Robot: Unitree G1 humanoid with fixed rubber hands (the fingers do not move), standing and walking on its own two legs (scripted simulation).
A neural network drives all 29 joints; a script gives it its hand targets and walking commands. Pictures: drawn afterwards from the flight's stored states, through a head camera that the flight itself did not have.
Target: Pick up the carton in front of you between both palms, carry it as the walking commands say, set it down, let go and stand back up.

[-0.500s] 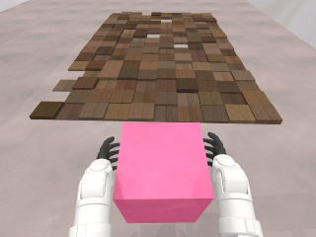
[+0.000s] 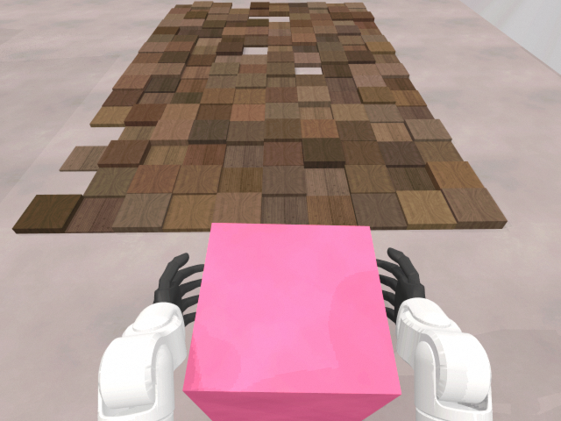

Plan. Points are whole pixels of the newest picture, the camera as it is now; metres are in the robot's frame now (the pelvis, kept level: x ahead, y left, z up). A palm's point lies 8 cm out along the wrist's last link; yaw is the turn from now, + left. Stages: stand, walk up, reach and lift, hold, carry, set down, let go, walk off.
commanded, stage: carry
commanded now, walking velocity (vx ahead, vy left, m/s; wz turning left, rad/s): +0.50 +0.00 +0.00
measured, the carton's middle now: (287, 332) +0.25 +0.00 +0.01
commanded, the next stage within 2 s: none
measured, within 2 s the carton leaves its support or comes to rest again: neither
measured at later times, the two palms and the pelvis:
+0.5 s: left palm (218, 161) +0.54 +0.11 +0.10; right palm (375, 151) +0.56 -0.19 +0.09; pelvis +0.30 -0.05 +0.00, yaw +2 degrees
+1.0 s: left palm (222, 79) +0.90 +0.14 +0.09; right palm (337, 74) +0.90 -0.16 +0.10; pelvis +0.63 -0.01 +0.00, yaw -1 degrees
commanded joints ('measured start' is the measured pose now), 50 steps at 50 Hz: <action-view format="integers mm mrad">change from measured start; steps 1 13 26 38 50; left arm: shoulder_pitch -434 -465 -397 -461 -655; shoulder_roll -803 -865 -794 -857 -728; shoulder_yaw -650 -666 -689 -703 -670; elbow -89 -117 -136 -126 -3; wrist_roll -306 -323 -334 -319 -277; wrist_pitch -20 -12 -31 -13 -99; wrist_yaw -139 -162 -200 -187 -118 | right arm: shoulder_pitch -431 -441 -348 -394 -577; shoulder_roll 830 878 860 912 716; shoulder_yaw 671 681 686 680 627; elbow -87 -83 -95 -73 43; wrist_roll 366 354 292 350 325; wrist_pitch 13 39 -3 7 -77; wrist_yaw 168 194 176 206 174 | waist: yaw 4 45 46 3 -6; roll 107 -85 -157 60 117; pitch -71 -205 -34 -224 -57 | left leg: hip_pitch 158 -565 -536 306 179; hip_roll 231 96 36 343 201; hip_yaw -169 -173 9 -469 -76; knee -121 952 321 -35 -91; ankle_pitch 207 -112 205 267 323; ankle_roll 109 5 -12 172 126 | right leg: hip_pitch -76 644 649 -111 -116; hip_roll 10 -310 -167 -13 -6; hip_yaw -41 445 24 124 -36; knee -165 -595 -644 470 -121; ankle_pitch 101 157 482 -60 238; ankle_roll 9 -183 -124 -32 -6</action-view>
